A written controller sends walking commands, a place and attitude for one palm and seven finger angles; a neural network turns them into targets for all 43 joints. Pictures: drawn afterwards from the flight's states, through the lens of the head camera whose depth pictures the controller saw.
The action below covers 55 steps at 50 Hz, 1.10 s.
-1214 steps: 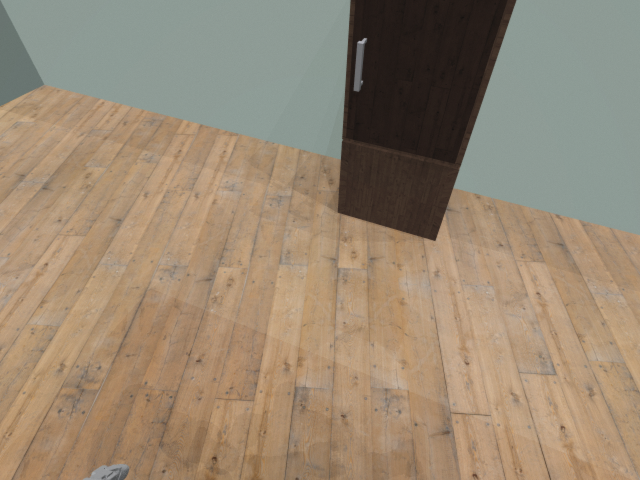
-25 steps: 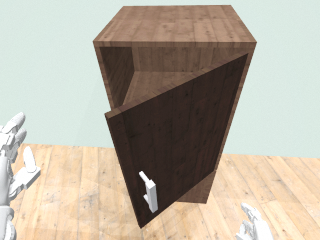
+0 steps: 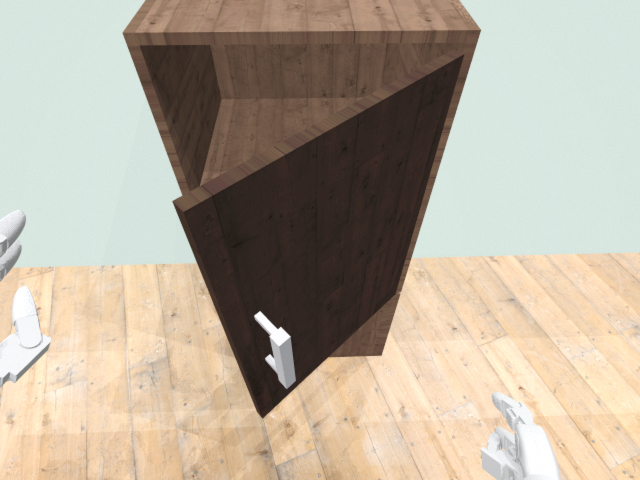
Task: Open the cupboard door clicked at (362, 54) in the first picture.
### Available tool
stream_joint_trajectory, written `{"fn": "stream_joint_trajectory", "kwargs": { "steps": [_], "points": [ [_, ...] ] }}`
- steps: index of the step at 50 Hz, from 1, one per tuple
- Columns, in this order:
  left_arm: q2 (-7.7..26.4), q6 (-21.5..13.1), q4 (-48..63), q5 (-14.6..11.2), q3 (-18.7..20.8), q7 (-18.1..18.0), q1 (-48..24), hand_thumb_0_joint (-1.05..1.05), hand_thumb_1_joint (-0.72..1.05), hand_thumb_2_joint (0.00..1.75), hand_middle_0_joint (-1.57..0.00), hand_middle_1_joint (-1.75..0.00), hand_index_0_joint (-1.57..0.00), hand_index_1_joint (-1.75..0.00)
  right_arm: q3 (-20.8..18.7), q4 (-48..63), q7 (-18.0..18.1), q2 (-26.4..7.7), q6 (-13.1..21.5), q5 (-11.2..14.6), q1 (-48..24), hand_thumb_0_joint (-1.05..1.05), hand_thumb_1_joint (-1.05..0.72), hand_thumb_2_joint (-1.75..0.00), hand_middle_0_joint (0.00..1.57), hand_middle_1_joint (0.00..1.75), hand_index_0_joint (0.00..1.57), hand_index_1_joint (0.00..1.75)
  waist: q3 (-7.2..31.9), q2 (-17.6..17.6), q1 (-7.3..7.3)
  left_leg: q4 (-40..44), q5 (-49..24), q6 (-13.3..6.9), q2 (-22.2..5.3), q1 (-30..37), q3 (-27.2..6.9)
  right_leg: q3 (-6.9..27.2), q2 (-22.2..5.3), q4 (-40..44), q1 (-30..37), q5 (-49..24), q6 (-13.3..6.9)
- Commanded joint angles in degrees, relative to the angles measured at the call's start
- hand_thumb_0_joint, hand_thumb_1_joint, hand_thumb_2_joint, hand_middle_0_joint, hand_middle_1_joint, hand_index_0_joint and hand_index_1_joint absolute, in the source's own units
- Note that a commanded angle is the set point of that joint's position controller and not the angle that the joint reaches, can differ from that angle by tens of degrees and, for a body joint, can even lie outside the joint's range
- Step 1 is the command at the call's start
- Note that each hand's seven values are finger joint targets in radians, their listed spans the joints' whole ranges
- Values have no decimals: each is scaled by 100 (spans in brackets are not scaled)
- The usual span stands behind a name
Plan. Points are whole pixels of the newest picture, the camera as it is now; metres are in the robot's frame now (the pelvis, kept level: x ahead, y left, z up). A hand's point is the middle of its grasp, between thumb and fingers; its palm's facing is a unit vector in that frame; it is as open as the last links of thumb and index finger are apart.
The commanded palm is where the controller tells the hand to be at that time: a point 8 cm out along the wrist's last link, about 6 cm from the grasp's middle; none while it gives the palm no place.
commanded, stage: step back with the hand held close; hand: left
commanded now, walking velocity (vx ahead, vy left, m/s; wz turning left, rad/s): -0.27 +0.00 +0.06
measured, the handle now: (275, 351) +0.30 +0.09 -0.05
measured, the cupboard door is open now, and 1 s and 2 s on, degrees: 42 42 42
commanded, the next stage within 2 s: stop stepping back and stand still in 0.70 s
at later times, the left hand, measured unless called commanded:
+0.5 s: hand out of the picture +0.08 +0.30 +0.16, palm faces +0.53 -0.70 -0.48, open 7.4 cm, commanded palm +0.01 +0.33 +0.18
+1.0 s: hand out of the picture -0.01 +0.28 +0.16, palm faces +0.36 -0.82 -0.45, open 7.4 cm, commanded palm -0.09 +0.33 +0.18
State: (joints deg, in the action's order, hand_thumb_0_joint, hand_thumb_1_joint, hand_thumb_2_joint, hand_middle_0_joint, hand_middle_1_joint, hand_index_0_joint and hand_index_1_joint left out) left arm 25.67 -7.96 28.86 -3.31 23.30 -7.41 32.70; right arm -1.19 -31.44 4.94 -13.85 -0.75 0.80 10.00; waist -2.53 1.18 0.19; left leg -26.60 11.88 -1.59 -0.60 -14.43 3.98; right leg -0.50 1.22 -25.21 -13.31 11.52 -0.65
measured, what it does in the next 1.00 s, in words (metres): walks backwards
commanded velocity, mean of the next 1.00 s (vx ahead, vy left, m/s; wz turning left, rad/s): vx -0.21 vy -0.01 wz -0.02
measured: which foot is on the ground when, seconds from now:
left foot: down 0.00-1.00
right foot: down 0.00-0.62, up 0.64-1.00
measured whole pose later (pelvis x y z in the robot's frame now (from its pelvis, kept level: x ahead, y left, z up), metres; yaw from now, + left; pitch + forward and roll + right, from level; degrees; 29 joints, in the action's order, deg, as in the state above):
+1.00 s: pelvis -0.22 +0.03 -0.01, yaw +1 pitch +6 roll -2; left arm 28.2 -8.9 38.4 -4.7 25.7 -8.6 32.2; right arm 1.7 -32.6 2.2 -8.4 7.5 -1.2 9.2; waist 0.4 -4.1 0.3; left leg -14.5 -0.4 1.3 -0.2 -30.3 5.6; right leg -5.1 4.3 -24.5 -1.3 29.4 -3.8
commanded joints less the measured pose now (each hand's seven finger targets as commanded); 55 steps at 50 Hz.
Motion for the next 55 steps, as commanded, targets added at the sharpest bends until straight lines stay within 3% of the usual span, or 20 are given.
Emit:
{"fn": "stream_joint_trajectory", "kwargs": {
  "steps": [1, 10, 16, 19, 24, 26, 28, 29, 31, 33, 34, 37, 42, 46, 48, 50, 52, 53, 54, 55],
  "points": [
    [836, -382, 1026, -4, 820, -182, 116, 0, 90, 90, -20, -30, -20, -30, -236, 966, 24, -620, 302, 9, -544, 0, -90, -90, 20, 30, 20, 30, 1027, 192, -67, 353, -1101, -70, -421, -165, -532, 403, -355, -12, 686, -1876, 97],
    [823, -617, 1177, 203, 791, -265, -345, 0, 90, 90, -20, -30, -20, -30, -207, 974, 13, -719, 519, -40, -367, 0, -90, -90, 20, 30, 20, 30, 272, 253, 20, 817, 2087, -304, -542, -1725, -927, 580, -209, 180, 515, 853, 106],
    [875, -750, 1391, 318, 1006, -263, -529, 0, 90, 90, -20, -30, -20, -30, -215, 979, 28, -686, 764, -88, -347, 0, -90, -90, 20, 30, 20, 30, 645, 1120, -80, 1585, 2908, -602, -1218, -2834, -1651, 152, 283, -1720, 1719, -141, 203],
    [799, -793, 1226, 319, 1069, -186, -363, 0, 90, 90, -20, -30, -20, -30, -251, 917, -15, -693, 853, -112, -397, 0, -90, -90, 20, 30, 20, 30, 334, 890, -63, 1338, 3244, -628, -1259, -3225, -1475, 377, 342, -1571, 1645, 468, 144],
    [751, -870, 1382, 73, 685, -204, -375, 0, 90, 90, -20, -30, -20, -30, -301, 578, -168, -479, 859, -56, -113, 0, -90, -90, 20, 30, 20, 30, 1069, -961, 120, -1367, 451, 179, -39, 230, -339, 1999, -1110, 639, -1161, -794, -527],
    [863, -885, 1407, 148, 675, -259, -541, 0, 90, 90, -20, -30, -20, -30, -304, 433, -128, -416, 816, -68, -222, 0, -90, -90, 20, 30, 20, 30, 1001, -871, 186, -1847, 455, 186, 54, 374, -377, 2085, -1407, 700, -1452, -1308, -677],
    [1060, -814, 1518, 133, 823, -279, -674, 0, 90, 90, -20, -30, -20, -30, -247, 524, -108, -394, 782, -83, -252, 0, -90, -90, 20, 30, 20, 30, 914, -817, 166, -1009, 261, 186, 10, 281, -403, 1589, -1105, 384, -1178, -1486, -414],
    [1072, -809, 1648, 126, 811, -271, -813, 0, 90, 90, -20, -30, -20, -30, -226, 544, -60, -465, 778, -68, -350, 0, -90, -90, 20, 30, 20, 30, 758, -374, 145, -313, -326, 122, -129, 317, -551, 1234, -691, 52, -1174, -1373, -164],
    [1183, -870, 1726, 220, 1013, -257, -979, 0, 90, 90, -20, -30, -20, -30, -271, 583, 39, -652, 815, -96, -708, 0, -90, -90, 20, 30, 20, 30, 673, 1142, 2, 790, -1243, -237, -1115, -630, -1392, 414, 263, -1281, -275, -377, 210],
    [1115, -932, 1617, 124, 1171, -203, -705, 0, 90, 90, -20, -30, -20, -30, -297, 612, -28, -528, 995, -206, -474, 0, -90, -90, 20, 30, 20, 30, 1200, 1523, -49, 1904, 660, -701, -2070, -1357, -2333, 425, 535, -3601, 408, 1689, 207],
    [1078, -937, 1637, 170, 1240, -225, -774, 0, 90, 90, -20, -30, -20, -30, -313, 529, -63, -534, 1035, -254, -438, 0, -90, -90, 20, 30, 20, 30, 1050, 1334, -2, 2037, 1598, -794, -2184, -1775, -2387, 572, 487, -4326, 392, 1609, 193],
    [762, -850, 1570, 56, 946, -238, -369, 0, 90, 90, -20, -30, -20, -30, -334, 465, -175, -487, 1055, -153, -497, 0, -90, -90, 20, 30, 20, 30, 1090, 476, -67, 1591, 833, -655, -1758, -570, -1540, 346, 330, -4060, -571, 1581, 178],
    [612, -616, 1713, -67, 618, -202, -253, 0, 90, 90, -20, -30, -20, -30, -187, 407, -226, -452, 1084, -130, -422, 0, -90, -90, 20, 30, 20, 30, 1254, 1235, -21, 2367, 1861, -86, -1251, 60, -1150, -430, 517, -2575, -209, 2087, 80],
    [1050, -533, 2125, -106, 939, -228, -123, 0, 90, 90, -20, -30, -20, -30, -156, 454, -210, -406, 1083, -189, -281, 0, -90, -90, 20, 30, 20, 30, 1664, 1869, -106, 2331, 1568, 802, -580, 699, -557, -997, 883, -413, 617, 2552, -187],
    [1245, -517, 2374, -159, 1105, -203, 199, 0, 90, 90, -20, -30, -20, -30, -74, 472, -233, -264, 1002, -173, -215, 0, -90, -90, 20, 30, 20, 30, 1823, 1119, -125, 990, 292, 888, -124, 929, 86, -652, 372, 1178, 807, 1624, -429],
    [1567, -537, 2628, -206, 1427, -201, 272, 0, 90, 90, -20, -30, -20, -30, -54, 316, -202, -265, 781, -141, -183, 0, -90, -90, 20, 30, 20, 30, 1266, -704, -63, -1777, 65, 328, 39, 928, -51, 477, -1153, 1763, -958, 522, -624],
    [1978, -623, 2737, -266, 1934, -289, 140, 0, 90, 90, -20, -30, -20, -30, 21, 444, -232, -289, 780, -161, -263, 0, -90, -90, 20, 30, 20, 30, 1373, -793, -97, -3208, 470, 276, -76, -829, -382, 1159, -1998, 1518, -180, -263, -1228],
    [1759, -575, 1795, -236, 1788, -271, 98, 0, 90, 90, -20, -30, -20, -30, 28, 417, -300, -307, 859, -149, -243, 0, -90, -90, 20, 30, 20, 30, 1246, -985, -23, -3471, 415, 341, -273, -1375, -424, 1435, -2174, 1603, 105, 141, -1362],
    [827, -440, 1338, -276, 1007, -154, -58, 0, 90, 90, -20, -30, -20, -30, -270, 290, -239, -526, 837, 18, -108, 0, -90, -90, 20, 30, 20, 30, 410, -1205, 123, -3384, 67, 293, -78, -2168, -488, 1092, -1525, 1246, 600, -985, -927],
    [988, -396, 1003, -203, 1191, -203, -354, 0, 90, 90, -20, -30, -20, -30, -168, 320, -189, -512, 854, 90, -381, 0, -90, -90, 20, 30, 20, 30, -57, -971, 107, -2850, 120, 220, -285, -2155, -380, 998, -1533, 979, 500, -1777, -736]
  ]
}}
